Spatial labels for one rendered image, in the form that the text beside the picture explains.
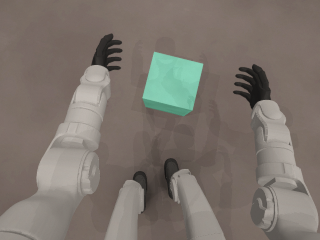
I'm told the robot left forearm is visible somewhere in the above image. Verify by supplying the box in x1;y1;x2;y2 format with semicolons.
36;65;111;187

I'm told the robot left foot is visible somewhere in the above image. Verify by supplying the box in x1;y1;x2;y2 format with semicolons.
133;171;147;214

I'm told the robot right shin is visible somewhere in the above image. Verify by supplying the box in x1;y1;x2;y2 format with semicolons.
170;169;196;194

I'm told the left robot hand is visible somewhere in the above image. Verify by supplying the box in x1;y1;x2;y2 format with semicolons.
91;33;123;72

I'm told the left robot upper arm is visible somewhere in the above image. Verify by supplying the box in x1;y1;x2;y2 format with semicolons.
0;147;100;240

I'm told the carton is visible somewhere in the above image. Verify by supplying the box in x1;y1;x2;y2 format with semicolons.
142;52;203;117

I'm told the right robot hand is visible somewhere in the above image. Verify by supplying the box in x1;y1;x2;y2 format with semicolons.
233;64;271;109

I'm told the right robot upper arm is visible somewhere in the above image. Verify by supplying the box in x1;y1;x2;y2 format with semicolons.
250;185;320;240

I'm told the robot right forearm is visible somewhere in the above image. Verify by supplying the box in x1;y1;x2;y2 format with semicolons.
250;100;319;231

